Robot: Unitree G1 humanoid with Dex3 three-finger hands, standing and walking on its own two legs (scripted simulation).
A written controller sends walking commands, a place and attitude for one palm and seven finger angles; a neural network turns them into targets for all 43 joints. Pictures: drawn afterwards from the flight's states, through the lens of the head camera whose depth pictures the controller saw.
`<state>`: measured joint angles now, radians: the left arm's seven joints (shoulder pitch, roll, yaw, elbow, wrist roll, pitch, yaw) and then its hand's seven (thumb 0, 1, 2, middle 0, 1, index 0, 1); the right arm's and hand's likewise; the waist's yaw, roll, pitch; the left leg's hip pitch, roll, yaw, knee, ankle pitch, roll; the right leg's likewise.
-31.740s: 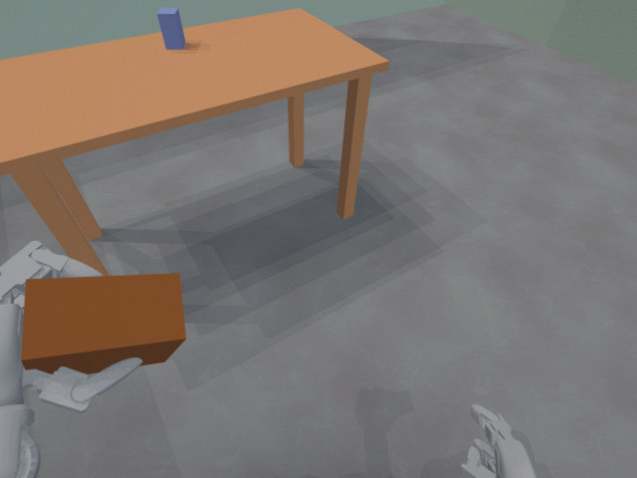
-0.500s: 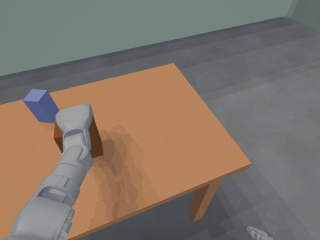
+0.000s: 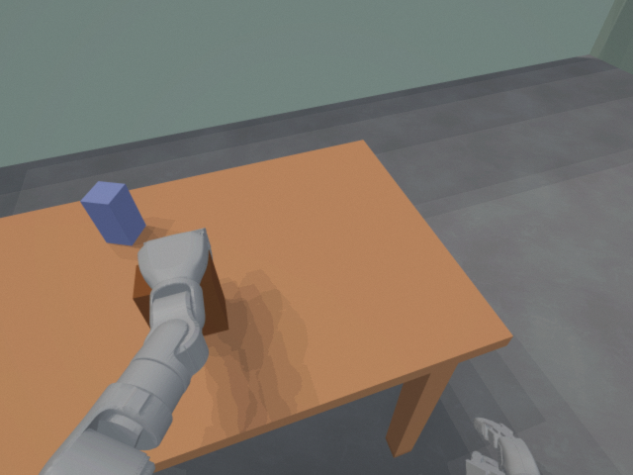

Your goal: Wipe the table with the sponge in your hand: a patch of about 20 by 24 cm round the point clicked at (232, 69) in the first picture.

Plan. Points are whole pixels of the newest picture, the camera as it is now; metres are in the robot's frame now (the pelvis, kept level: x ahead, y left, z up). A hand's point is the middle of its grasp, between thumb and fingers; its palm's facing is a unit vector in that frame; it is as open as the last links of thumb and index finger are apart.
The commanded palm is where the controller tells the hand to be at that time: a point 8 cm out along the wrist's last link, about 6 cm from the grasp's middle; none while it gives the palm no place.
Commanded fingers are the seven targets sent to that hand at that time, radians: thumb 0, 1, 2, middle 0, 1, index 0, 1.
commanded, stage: wipe back along the middle lane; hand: left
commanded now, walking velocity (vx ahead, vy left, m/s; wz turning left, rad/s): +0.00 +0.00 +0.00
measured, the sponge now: (188, 306) +0.35 +0.24 -0.01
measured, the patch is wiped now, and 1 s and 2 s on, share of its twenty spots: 0.65 0.85 0.95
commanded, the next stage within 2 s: slide across to the third lane in 0.76 s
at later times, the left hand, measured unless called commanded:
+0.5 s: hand (195, 316) +0.31 +0.20 +0.04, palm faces +0.01 -0.05 -1.00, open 10.4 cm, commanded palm +0.26 +0.18 +0.07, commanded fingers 0.00 0.10 1.30 -1.20 -1.60 -1.20 -1.60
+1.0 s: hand (207, 341) +0.27 +0.17 +0.04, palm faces +0.00 -0.07 -1.00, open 10.4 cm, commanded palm +0.24 +0.15 +0.08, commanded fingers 0.00 0.10 1.30 -1.20 -1.60 -1.20 -1.60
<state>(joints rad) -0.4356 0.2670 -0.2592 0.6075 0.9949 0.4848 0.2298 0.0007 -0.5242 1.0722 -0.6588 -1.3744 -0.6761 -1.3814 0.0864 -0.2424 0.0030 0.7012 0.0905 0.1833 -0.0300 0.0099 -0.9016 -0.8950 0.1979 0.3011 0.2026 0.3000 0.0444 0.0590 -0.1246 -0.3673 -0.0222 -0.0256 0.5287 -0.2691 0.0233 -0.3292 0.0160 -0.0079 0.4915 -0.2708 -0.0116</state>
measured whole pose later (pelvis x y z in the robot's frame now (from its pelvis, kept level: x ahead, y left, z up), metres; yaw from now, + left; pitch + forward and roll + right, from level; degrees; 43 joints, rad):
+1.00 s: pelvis -0.02 -0.03 +0.00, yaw -1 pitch +0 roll +0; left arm -0.11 0.25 -0.37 0.22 1.00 0.57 0.19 0.00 -0.52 1.06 -0.66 -1.37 -0.68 -1.38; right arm 0.01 -0.25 0.01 0.67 0.09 0.17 0.01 0.01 -0.90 -0.90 0.20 0.30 0.20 0.30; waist 0.08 0.09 -0.10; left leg -0.27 0.00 -0.02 0.53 -0.26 -0.01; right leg -0.26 0.04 0.00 0.54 -0.28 -0.05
